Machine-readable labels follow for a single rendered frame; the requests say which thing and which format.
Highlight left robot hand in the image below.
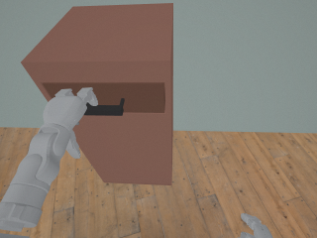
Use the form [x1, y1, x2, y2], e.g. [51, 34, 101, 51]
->
[43, 87, 98, 159]

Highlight right robot hand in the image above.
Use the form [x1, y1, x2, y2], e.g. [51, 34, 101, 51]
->
[238, 213, 273, 238]

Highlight robot left forearm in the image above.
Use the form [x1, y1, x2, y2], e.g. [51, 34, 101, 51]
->
[0, 123, 71, 232]

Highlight handle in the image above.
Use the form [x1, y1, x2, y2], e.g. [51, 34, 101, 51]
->
[84, 98, 125, 116]

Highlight drawer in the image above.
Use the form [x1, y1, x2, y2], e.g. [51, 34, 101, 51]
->
[43, 82, 165, 113]

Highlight cabinet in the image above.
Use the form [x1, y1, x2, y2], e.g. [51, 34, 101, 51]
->
[21, 3, 173, 185]

